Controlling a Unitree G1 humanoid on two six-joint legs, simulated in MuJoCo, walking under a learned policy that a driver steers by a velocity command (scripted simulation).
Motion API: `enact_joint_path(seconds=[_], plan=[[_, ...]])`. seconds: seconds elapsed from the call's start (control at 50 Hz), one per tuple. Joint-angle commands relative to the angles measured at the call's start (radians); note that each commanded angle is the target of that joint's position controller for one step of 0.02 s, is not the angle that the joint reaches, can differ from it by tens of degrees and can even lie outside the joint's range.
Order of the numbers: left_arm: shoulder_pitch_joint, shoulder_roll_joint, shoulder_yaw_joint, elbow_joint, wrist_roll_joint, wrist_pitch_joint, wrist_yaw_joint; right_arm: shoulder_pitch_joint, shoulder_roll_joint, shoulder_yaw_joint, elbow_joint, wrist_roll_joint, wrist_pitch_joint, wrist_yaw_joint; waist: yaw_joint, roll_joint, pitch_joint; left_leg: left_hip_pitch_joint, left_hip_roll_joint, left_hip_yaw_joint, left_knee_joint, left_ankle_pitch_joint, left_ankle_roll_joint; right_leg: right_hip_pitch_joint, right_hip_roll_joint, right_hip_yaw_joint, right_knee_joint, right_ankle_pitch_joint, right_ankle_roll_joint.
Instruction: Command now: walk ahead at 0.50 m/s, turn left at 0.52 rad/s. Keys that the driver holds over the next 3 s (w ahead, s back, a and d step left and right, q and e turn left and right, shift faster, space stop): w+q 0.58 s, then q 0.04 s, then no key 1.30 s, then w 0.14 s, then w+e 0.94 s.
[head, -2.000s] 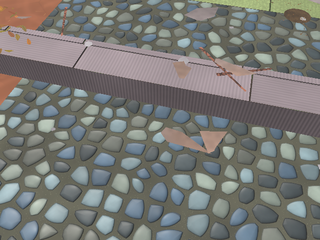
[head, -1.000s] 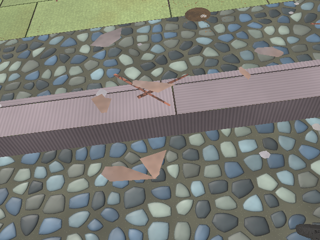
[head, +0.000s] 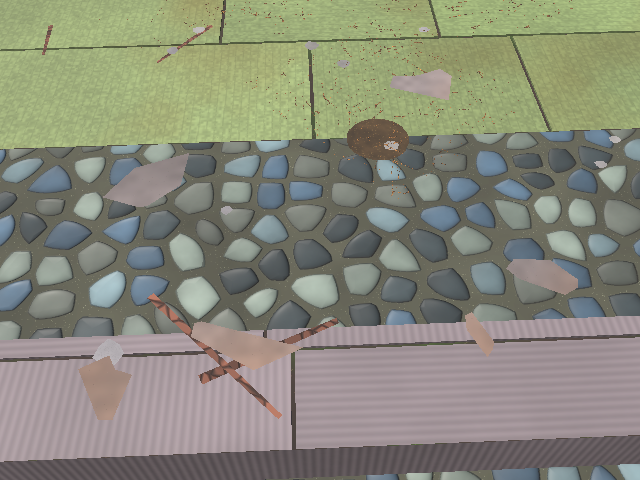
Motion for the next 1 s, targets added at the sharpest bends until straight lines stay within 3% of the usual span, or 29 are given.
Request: enact_joint_path(seconds=[0.02, 0.08, 0.12, 0.14, 0.16, 0.18, 0.22, 0.26, 0.32, 0.38, 0.4, 0.44, 0.48, 0.52, 0.56, 0.6, 0.64, 0.68, 0.72, 0.74, 0.76, 0.78, 0.8, 0.82, 0.86, 0.9, 0.96, 0.98, 1.0], plan=[[-0.038, 0.148, 0.034, -0.047, -0.001, -0.014, 0.006, -0.086, -0.031, 0.005, -0.087, -0.003, -0.011, 0.007, -0.017, -0.124, 0.023, 0.095, -0.004, 0.042, -0.108, 0.006, 0.021, -0.065, -0.266, 0.056, -0.080, 0.318, -0.109], [-0.021, 0.179, 0.042, -0.027, 0.000, 0.005, 0.009, -0.085, -0.056, -0.004, -0.101, -0.011, -0.011, -0.001, -0.026, -0.123, 0.004, 0.139, -0.055, 0.083, -0.164, -0.114, 0.074, 0.023, -0.281, 0.022, 0.061, 0.568, -0.092], [-0.024, 0.186, 0.040, -0.026, -0.005, 0.024, 0.009, 0.104, -0.084, -0.025, -0.045, -0.020, -0.027, -0.018, -0.110, -0.075, -0.113, 0.368, -0.146, 0.111, -0.269, -0.117, 0.126, 0.009, -0.235, -0.037, 0.399, 0.744, -0.066], [-0.012, 0.159, 0.027, -0.050, 0.003, 0.026, 0.010, 0.277, -0.163, -0.053, -0.003, -0.028, -0.034, -0.035, -0.173, 0.028, -0.223, 0.611, -0.027, -0.077, -0.316, -0.186, 0.171, -0.171, -0.204, -0.043, 0.683, 0.494, -0.028], [-0.001, 0.049, 0.001, -0.135, 0.002, 0.020, -0.002, 0.260, -0.303, -0.084, -0.021, -0.013, -0.030, -0.054, -0.112, 0.318, -0.268, 0.851, 0.243, -0.575, -0.411, -0.047, 0.310, -0.603, -0.006, -0.024, 1.007, -0.276, 0.049], [-0.071, 0.130, 0.014, -0.121, 0.015, 0.024, 0.002, 0.274, -0.281, -0.083, -0.031, 0.014, -0.021, -0.056, -0.152, 0.123, -0.296, 0.860, 0.257, -0.675, -0.482, 0.024, 0.323, -0.684, -0.008, 0.192, 1.086, -0.289, 0.041], [-0.120, 0.114, 0.005, -0.121, 0.000, 0.011, -0.001, 0.173, -0.181, -0.060, -0.032, 0.027, -0.017, -0.067, -0.094, -0.006, -0.111, 0.660, 0.184, -0.431, -0.489, 0.186, 0.277, -0.663, -0.092, 0.219, 0.980, -0.104, 0.028], [-0.112, 0.107, 0.002, -0.115, 0.019, 0.030, 0.002, 0.102, -0.126, -0.041, -0.046, 0.033, -0.025, -0.073, -0.037, -0.007, -0.091, 0.544, 0.109, -0.323, -0.507, 0.368, 0.236, -0.554, -0.108, 0.227, 0.895, -0.074, 0.044], [-0.107, 0.083, -0.004, -0.118, 0.025, 0.058, -0.006, 0.121, -0.139, -0.041, -0.040, 0.035, -0.045, -0.069, -0.016, -0.012, -0.111, 0.488, 0.067, -0.266, -0.504, 0.489, 0.237, -0.508, -0.084, 0.207, 0.836, -0.064, 0.067], [-0.194, 0.069, -0.011, -0.150, 0.026, 0.068, -0.009, 0.178, -0.144, -0.044, -0.035, 0.030, -0.043, -0.077, -0.048, 0.006, -0.101, 0.505, 0.057, -0.292, -0.515, 0.414, 0.234, -0.581, -0.078, 0.193, 0.800, -0.009, 0.080], [-0.197, 0.043, -0.019, -0.151, 0.026, 0.072, -0.007, 0.184, -0.138, -0.045, -0.038, 0.020, -0.041, -0.080, -0.052, 0.067, -0.119, 0.510, 0.053, -0.305, -0.504, 0.380, 0.244, -0.595, -0.060, 0.159, 0.899, -0.035, 0.079], [-0.275, 0.055, -0.018, -0.182, 0.025, 0.072, -0.005, 0.208, -0.128, -0.043, -0.048, 0.017, -0.038, -0.086, -0.065, 0.022, -0.079, 0.525, 0.063, -0.362, -0.508, 0.277, 0.263, -0.701, -0.072, 0.173, 0.940, -0.046, 0.079], [-0.361, 0.060, -0.008, -0.228, 0.031, 0.071, 0.011, 0.330, -0.150, -0.051, -0.030, 0.011, -0.043, -0.097, -0.120, 0.031, -0.072, 0.724, 0.147, -0.542, -0.478, 0.188, 0.347, -1.042, -0.069, 0.196, 1.313, -0.195, 0.060], [-0.511, 0.024, -0.023, -0.320, 0.036, 0.065, 0.019, 0.449, -0.169, -0.054, 0.000, 0.013, -0.054, -0.108, -0.170, 0.014, -0.003, 0.864, 0.204, -0.635, -0.479, 0.076, 0.384, -1.410, -0.071, 0.237, 1.618, -0.356, 0.037], [-0.628, -0.022, -0.051, -0.403, 0.040, 0.058, 0.023, 0.529, -0.147, -0.042, 0.043, 0.003, -0.071, -0.119, -0.188, 0.001, 0.055, 0.920, 0.223, -0.635, -0.475, 0.079, 0.348, -1.663, -0.058, 0.270, 1.838, -0.496, -0.003], [-0.688, -0.056, -0.079, -0.471, 0.038, 0.056, 0.023, 0.501, -0.124, -0.027, 0.070, 0.001, -0.085, -0.121, -0.152, 0.002, 0.111, 0.789, 0.185, -0.558, -0.527, 0.034, 0.271, -1.677, -0.055, 0.267, 1.823, -0.553, -0.037], [-0.704, -0.075, -0.103, -0.534, 0.032, 0.066, 0.022, 0.441, -0.123, -0.018, 0.093, 0.021, -0.072, -0.119, -0.110, -0.018, 0.113, 0.565, 0.098, -0.434, -0.632, 0.051, 0.186, -1.459, -0.064, 0.201, 1.536, -0.512, -0.048], [-0.602, -0.096, -0.110, -0.529, 0.018, 0.103, 0.006, 0.372, -0.096, -0.012, 0.077, 0.049, -0.038, -0.117, -0.080, -0.036, 0.004, 0.243, 0.036, -0.293, -0.797, 0.483, 0.162, -0.740, -0.020, 0.060, 1.199, -0.224, -0.069], [-0.222, -0.042, -0.065, -0.403, 0.009, 0.118, 0.013, 0.269, -0.226, -0.049, 0.028, 0.070, -0.048, -0.098, 0.080, 0.118, -0.283, 0.284, 0.039, -0.215, -0.527, 1.255, 0.104, -0.233, 0.063, 0.091, 1.114, -0.130, -0.086], [-0.035, -0.008, -0.037, -0.343, 0.004, 0.116, 0.016, 0.237, -0.263, -0.068, 0.033, 0.096, -0.060, -0.095, 0.179, 0.128, -0.361, 0.379, 0.054, -0.211, -0.313, 1.410, 0.064, -0.117, 0.062, 0.147, 0.952, -0.049, -0.096], [0.083, 0.083, 0.002, -0.288, 0.019, 0.099, 0.019, 0.220, -0.241, -0.076, 0.034, 0.108, -0.081, -0.082, 0.228, 0.027, -0.380, 0.398, -0.005, -0.212, -0.007, 1.190, 0.024, -0.043, 0.031, 0.256, 0.722, -0.048, -0.118], [0.117, 0.237, 0.030, -0.233, 0.031, 0.085, 0.028, 0.278, -0.062, -0.046, -0.010, 0.097, -0.087, -0.061, 0.138, -0.491, -0.406, 0.163, -0.273, -0.193, 0.479, -0.244, -0.047, 0.030, -0.306, 0.789, 0.425, 0.489, -0.243], [0.020, 0.208, 0.035, -0.248, -0.014, 0.099, 0.028, 0.426, -0.042, -0.042, -0.003, 0.029, -0.078, -0.048, 0.037, -0.400, -0.511, 0.157, -0.298, -0.347, 0.743, -0.289, -0.019, -0.049, -0.350, 1.109, 0.292, 0.629, -0.278], [-0.141, 0.140, 0.020, -0.255, -0.030, 0.099, 0.023, 0.419, -0.016, -0.038, -0.002, 0.026, -0.059, -0.049, -0.059, -0.276, -0.397, 0.094, -0.251, -0.316, 0.810, -0.252, -0.016, -0.171, -0.340, 1.078, 0.272, 0.312, -0.276], [-0.286, -0.033, -0.016, -0.214, -0.015, 0.086, 0.031, 0.317, 0.010, -0.021, -0.030, -0.010, -0.019, -0.068, -0.112, -0.084, -0.082, -0.028, -0.147, -0.170, 0.724, -0.217, -0.003, -0.419, -0.242, 0.825, 0.291, -0.061, -0.207], [-0.213, -0.065, -0.016, -0.133, -0.004, 0.062, 0.028, 0.272, 0.075, 0.002, -0.066, -0.003, 0.011, -0.090, -0.113, -0.086, -0.036, -0.065, -0.156, -0.171, 0.838, -0.245, 0.023, -0.526, -0.203, 0.665, 0.271, -0.043, -0.199], [-0.147, -0.031, 0.001, -0.070, -0.002, 0.019, 0.015, 0.208, 0.069, 0.005, -0.107, 0.009, 0.005, -0.121, -0.115, -0.093, -0.087, -0.170, -0.175, -0.198, 0.932, -0.196, 0.047, -0.441, -0.206, 0.532, 0.221, 0.175, -0.185], [-0.229, -0.113, -0.047, -0.081, 0.053, -0.028, -0.004, 0.124, 0.030, 0.050, -0.143, 0.010, -0.023, -0.050, -0.075, -0.145, -0.222, -0.303, -0.148, -0.330, 0.820, 0.035, 0.058, -0.437, -0.147, 0.514, 0.169, -0.191, -0.201], [-0.238, -0.066, -0.030, -0.083, 0.059, -0.037, -0.014, 0.128, -0.009, 0.029, -0.140, 0.002, -0.038, -0.042, -0.082, -0.128, -0.173, -0.331, -0.150, -0.348, 0.720, 0.109, 0.038, -0.408, -0.149, 0.512, 0.133, -0.254, -0.188]])
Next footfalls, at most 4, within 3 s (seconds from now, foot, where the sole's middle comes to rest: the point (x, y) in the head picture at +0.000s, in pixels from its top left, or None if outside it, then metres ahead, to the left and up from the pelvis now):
0.12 left None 0.21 0.11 -0.78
0.76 right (340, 373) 0.62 0.03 -0.62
1.32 left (221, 373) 0.61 0.26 -0.62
2.22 left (187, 367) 0.62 0.33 -0.62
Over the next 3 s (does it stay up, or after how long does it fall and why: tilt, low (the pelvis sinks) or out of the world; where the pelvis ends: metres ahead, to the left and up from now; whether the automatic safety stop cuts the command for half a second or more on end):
stays up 1.02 0.29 0.16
